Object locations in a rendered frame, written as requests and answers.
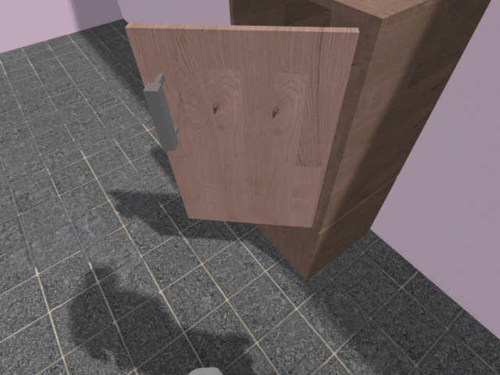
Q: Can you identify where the cupboard door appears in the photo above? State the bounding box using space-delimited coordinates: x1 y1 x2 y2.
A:
125 23 359 227

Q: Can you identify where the handle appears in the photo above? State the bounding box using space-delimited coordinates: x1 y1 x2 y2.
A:
143 73 179 151

